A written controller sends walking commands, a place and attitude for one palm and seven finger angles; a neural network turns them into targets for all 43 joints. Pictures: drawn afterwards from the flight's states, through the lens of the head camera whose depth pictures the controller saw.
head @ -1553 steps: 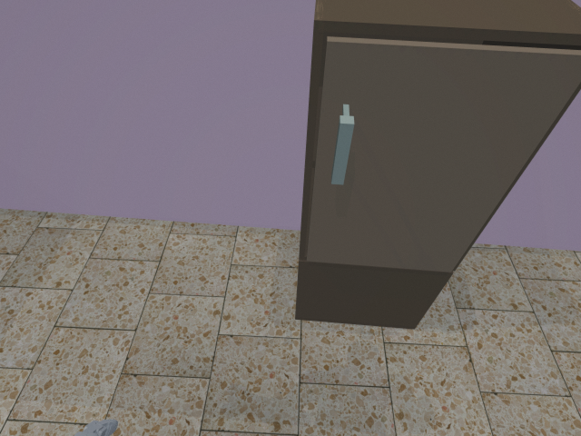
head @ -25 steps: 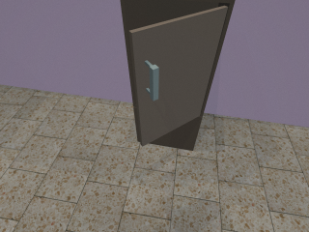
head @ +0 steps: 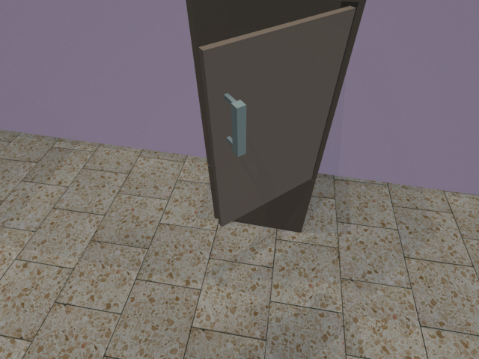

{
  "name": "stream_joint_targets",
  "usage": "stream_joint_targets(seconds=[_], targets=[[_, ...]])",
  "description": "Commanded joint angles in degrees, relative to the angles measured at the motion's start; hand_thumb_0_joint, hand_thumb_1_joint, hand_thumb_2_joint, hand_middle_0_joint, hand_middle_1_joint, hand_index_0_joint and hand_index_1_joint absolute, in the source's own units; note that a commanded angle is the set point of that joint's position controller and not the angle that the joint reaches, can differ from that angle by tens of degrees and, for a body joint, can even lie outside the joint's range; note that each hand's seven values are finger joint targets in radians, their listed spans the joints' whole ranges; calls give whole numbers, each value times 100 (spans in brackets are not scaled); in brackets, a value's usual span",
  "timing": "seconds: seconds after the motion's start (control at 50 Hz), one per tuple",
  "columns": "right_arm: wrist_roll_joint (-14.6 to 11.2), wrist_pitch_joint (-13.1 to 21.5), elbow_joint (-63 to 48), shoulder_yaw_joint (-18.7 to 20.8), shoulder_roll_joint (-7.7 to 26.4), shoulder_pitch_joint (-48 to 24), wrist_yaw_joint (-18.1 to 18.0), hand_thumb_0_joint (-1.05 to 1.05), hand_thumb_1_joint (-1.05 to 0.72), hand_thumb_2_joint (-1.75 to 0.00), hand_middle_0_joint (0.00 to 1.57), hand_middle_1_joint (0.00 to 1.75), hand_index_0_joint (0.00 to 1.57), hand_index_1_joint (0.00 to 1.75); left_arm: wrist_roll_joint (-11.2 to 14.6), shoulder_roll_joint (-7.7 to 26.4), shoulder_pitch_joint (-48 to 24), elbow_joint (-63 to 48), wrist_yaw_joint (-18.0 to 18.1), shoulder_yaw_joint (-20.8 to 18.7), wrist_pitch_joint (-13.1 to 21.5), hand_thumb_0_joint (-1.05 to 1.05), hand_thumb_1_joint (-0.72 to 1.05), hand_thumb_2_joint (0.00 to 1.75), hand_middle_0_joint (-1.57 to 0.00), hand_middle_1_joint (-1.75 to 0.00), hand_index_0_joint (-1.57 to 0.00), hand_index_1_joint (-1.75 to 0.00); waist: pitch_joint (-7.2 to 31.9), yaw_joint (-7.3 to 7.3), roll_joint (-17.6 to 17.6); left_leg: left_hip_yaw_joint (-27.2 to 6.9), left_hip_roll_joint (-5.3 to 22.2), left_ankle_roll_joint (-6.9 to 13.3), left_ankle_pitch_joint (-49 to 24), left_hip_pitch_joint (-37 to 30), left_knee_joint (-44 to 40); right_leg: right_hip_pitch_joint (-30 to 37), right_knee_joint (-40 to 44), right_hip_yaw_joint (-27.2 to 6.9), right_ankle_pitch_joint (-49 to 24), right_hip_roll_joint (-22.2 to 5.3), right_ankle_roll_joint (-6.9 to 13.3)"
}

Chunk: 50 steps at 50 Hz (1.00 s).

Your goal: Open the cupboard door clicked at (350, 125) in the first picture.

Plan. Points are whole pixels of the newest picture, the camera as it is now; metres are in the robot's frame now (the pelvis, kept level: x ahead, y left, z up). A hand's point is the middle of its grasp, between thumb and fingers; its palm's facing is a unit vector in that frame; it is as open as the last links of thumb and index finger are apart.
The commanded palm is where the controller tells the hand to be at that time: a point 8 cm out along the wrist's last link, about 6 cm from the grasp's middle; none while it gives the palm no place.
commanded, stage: look to check the result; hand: left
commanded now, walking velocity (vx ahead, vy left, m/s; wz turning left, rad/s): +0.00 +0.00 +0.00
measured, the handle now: (234, 125) +0.58 +0.05 +0.07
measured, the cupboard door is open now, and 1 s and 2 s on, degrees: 44 44 44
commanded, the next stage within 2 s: walk to a spot facing it in 0.16 s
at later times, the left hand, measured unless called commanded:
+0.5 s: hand out of the picture +0.00 +0.16 -0.18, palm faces +0.00 -0.98 -0.20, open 7.4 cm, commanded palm none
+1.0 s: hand out of the picture +0.10 +0.12 -0.16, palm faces -0.25 -0.92 -0.30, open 7.4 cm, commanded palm none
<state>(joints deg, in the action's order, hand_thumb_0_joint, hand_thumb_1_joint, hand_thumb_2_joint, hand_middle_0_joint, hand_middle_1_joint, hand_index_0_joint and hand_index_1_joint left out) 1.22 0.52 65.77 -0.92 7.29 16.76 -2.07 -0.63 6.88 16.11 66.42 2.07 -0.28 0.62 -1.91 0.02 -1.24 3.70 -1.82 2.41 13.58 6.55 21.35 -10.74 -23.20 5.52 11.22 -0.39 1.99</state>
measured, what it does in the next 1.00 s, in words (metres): lifts its left foot, turning right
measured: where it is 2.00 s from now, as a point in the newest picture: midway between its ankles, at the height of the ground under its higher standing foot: outside the picture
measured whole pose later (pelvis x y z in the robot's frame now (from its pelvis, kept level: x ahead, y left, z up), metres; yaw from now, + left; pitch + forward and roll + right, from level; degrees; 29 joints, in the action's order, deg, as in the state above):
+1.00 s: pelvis +0.00 -0.06 +0.00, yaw -19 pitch +3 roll +2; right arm 0.8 -2.7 52.8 3.6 13.4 4.1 -1.7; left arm -1.4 10.8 12.8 54.1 1.3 -4.1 -1.0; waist -7.0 -2.0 -1.0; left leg 0.8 2.2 -3.5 25.7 27.3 63.2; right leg -16.1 -29.6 -4.7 15.5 3.5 4.1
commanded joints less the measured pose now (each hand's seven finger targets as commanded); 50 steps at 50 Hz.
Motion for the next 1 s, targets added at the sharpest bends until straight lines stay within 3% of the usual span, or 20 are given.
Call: stream_joint_targets(seconds=[0.0,0.26,0.3,0.4,0.48,0.52,0.56,0.6,0.62,0.66,0.68,0.72,0.74,0.76,0.78,0.8,0.82,0.84,0.92,0.98], targets=[[-4,20,-34,100,497,444,-26,0,-90,-90,20,30,20,30,27,606,343,-126,22,-107,60,0,90,90,-20,-30,-20,-30,-341,23,113,-653,731,-15,-567,448,-481,97,465,-733,-353,-665,67],[-4,28,-38,97,601,328,-29,0,-90,-90,20,30,20,30,30,715,186,-146,11,-124,68,0,90,90,-20,-30,-20,-30,-301,10,89,-683,757,-34,-703,410,-517,244,505,-703,-486,-673,82],[2,-11,-39,102,506,385,-52,0,-90,-90,20,30,20,30,26,612,236,-155,11,-134,15,0,90,90,-20,-30,-20,-30,-297,25,160,-565,780,-55,-685,296,-382,70,451,-808,-590,-663,85],[7,-145,-237,271,683,320,-115,0,-90,-90,20,30,20,30,-26,855,33,-426,-46,-344,-144,0,90,90,-20,-30,-20,-30,-242,75,253,-223,853,-76,-308,390,114,-317,141,-1096,-851,-733,213],[18,-185,-515,383,805,165,-132,0,-90,-90,20,30,20,30,-52,944,-132,-709,-105,-464,-240,0,90,90,-20,-30,-20,-30,-177,70,194,-228,994,-21,158,426,233,-729,-75,-1297,-535,-616,255],[23,-173,-640,431,918,114,-134,0,-90,-90,20,30,20,30,-57,898,-203,-848,-135,-488,-262,0,90,90,-20,-30,-20,-30,-142,57,-154,-463,1248,99,310,378,52,-994,-394,-1206,-287,-386,180],[49,-144,-740,499,1134,50,-148,0,-90,-90,20,30,20,30,-76,834,-264,-1002,-187,-515,-300,0,90,90,-20,-30,-20,-30,-128,33,-615,-951,1829,377,353,433,-369,-1191,-1310,-881,-30,-53,58],[83,-89,-851,549,1272,2,-158,0,-90,-90,20,30,20,30,-103,790,-375,-1171,-223,-563,-359,0,90,90,-20,-30,-20,-30,-92,56,-1005,-1302,2503,841,-371,379,-740,-1546,-2984,-598,1446,40,-83],[88,-70,-910,537,1254,-55,-163,0,-90,-90,20,30,20,30,-104,772,-401,-1231,-227,-590,-366,0,90,90,-20,-30,-20,-30,-70,19,-918,-1292,2605,966,-810,252,-685,-1759,-3426,-693,1680,-52,-117],[123,-44,-1021,543,1275,-246,-157,0,-90,-90,20,30,20,30,-85,726,-516,-1337,-263,-591,-345,0,90,90,-20,-30,-20,-30,-132,-42,-479,-809,2510,894,-1660,177,-336,-1771,-3197,-709,1725,-206,-167],[139,-52,-1061,556,1335,-332,-143,0,-90,-90,20,30,20,30,-75,672,-492,-1362,-278,-560,-334,0,90,90,-20,-30,-20,-30,-122,-64,-475,-494,2413,761,-1915,171,-148,-1539,-2835,-562,1706,-228,-179],[132,-82,-1139,583,1412,-421,-110,0,-90,-90,20,30,20,30,-64,661,-217,-1334,-286,-558,-296,0,90,90,-20,-30,-20,-30,11,-146,-345,-93,2204,470,-1972,210,381,-957,-1942,-319,1285,-128,-182],[103,-104,-1176,609,1453,-500,-93,0,-90,-90,20,30,20,30,-63,729,47,-1294,-282,-582,-281,0,90,90,-20,-30,-20,-30,95,-274,-239,125,2041,258,-1683,375,813,-504,-1262,-281,652,-90,-170],[44,-126,-1237,627,1409,-565,-72,0,-90,-90,20,30,20,30,-91,968,355,-1210,-258,-618,-237,0,90,90,-20,-30,-20,-30,166,-420,396,473,1595,-63,-1055,666,1670,-21,-284,-714,-662,-226,-70],[-38,-144,-1444,589,976,-499,-39,0,-90,-90,20,30,20,30,-162,1674,439,-1234,-160,-735,-162,0,90,90,-20,-30,-20,-30,177,-404,2424,900,646,-479,1454,2018,3032,627,444,-3000,-2310,-1598,428],[-33,-213,-1588,555,1052,-806,-18,0,-90,-90,20,30,20,30,-52,1870,609,-1222,-106,-754,-164,0,90,90,-20,-30,-20,-30,108,-577,2230,190,380,-506,2478,2354,4088,475,537,-3612,-3049,-2040,979],[-37,-242,-1628,556,1079,-727,22,0,-90,-90,20,30,20,30,-35,1861,489,-1287,-73,-762,-153,0,90,90,-20,-30,-20,-30,137,-400,1480,-177,548,-473,2112,2460,4494,443,436,-3369,-2453,-2051,1231],[-26,-225,-1644,558,936,-1091,21,0,-90,-90,20,30,20,30,-68,1655,294,-1365,-25,-767,-150,0,90,90,-20,-30,-20,-30,23,-400,988,-343,598,-485,1852,2798,4590,491,283,-3276,-2391,-1712,1213],[-55,-209,-1664,531,887,-1160,32,0,-90,-90,20,30,20,30,-49,1513,197,-1463,16,-700,-66,0,90,90,-20,-30,-20,-30,714,-261,473,-483,530,-633,1155,2713,4362,1173,-130,-2709,-3554,-1247,979],[-63,-244,-1736,508,878,-1288,18,0,-90,-90,20,30,20,30,-49,1532,287,-1495,1,-694,-71,0,90,90,-20,-30,-20,-30,753,-269,589,-505,423,-681,938,2714,4162,1220,-98,-2647,-3710,-1078,909]])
